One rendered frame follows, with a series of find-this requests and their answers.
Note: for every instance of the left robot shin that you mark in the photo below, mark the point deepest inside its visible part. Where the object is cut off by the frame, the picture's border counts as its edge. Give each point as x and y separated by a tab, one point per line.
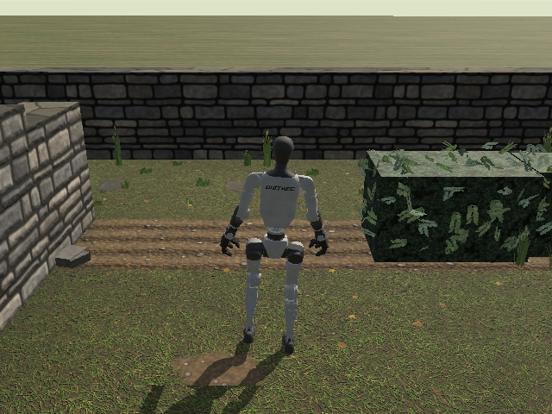
250	302

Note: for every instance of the robot left upper arm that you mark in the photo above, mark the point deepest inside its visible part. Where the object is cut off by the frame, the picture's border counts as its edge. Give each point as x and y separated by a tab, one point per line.
252	180

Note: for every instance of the robot left hand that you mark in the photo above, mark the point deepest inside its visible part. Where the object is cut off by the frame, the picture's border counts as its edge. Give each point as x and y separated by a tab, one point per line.
225	243

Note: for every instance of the robot right hand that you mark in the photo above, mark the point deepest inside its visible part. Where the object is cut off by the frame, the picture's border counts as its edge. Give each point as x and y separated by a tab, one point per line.
323	244

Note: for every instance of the robot left foot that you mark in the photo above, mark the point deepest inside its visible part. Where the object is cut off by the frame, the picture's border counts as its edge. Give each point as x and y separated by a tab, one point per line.
249	336

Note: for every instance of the robot right forearm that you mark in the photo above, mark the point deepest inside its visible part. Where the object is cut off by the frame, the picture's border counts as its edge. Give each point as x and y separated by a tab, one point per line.
318	228

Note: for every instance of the robot right upper arm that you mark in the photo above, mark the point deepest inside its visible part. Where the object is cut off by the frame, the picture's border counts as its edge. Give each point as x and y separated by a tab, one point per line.
310	197

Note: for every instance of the robot left forearm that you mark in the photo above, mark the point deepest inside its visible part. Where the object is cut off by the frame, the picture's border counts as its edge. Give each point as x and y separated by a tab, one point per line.
234	225

